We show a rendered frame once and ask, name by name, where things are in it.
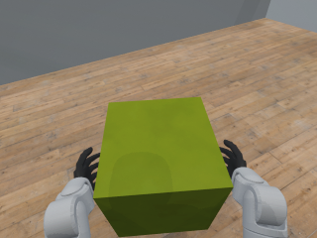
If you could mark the robot right forearm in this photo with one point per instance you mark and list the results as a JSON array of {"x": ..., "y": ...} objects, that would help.
[{"x": 264, "y": 212}]

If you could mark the robot left forearm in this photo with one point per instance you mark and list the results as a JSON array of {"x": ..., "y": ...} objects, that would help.
[{"x": 67, "y": 216}]

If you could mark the robot right hand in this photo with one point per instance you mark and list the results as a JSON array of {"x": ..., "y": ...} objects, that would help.
[{"x": 236, "y": 157}]

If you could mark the carton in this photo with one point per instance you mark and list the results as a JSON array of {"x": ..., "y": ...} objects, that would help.
[{"x": 160, "y": 168}]

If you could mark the robot left hand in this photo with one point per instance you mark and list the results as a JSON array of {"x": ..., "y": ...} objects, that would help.
[{"x": 83, "y": 170}]

